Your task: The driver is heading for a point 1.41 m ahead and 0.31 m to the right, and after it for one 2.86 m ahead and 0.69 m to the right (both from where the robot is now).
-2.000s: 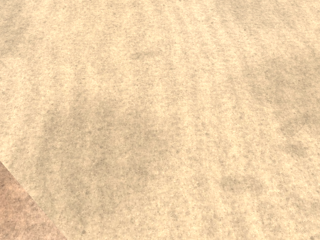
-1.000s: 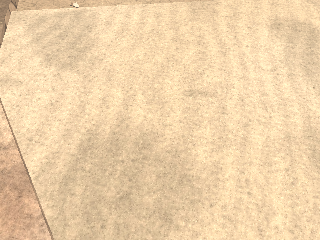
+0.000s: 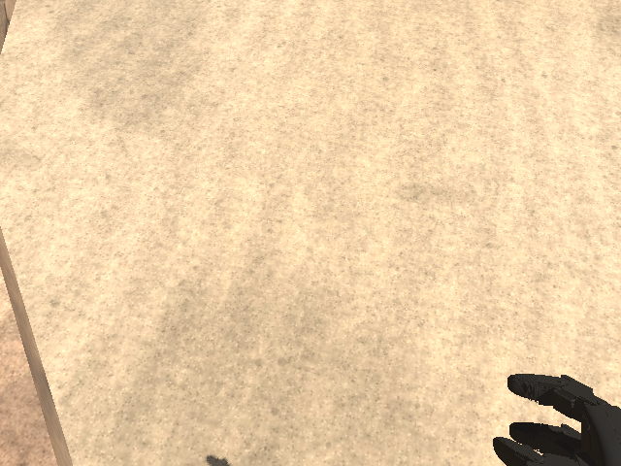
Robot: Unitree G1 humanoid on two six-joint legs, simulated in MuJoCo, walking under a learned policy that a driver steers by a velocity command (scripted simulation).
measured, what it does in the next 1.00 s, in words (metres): walks ahead: right foot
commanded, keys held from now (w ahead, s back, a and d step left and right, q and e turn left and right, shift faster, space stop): w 1.00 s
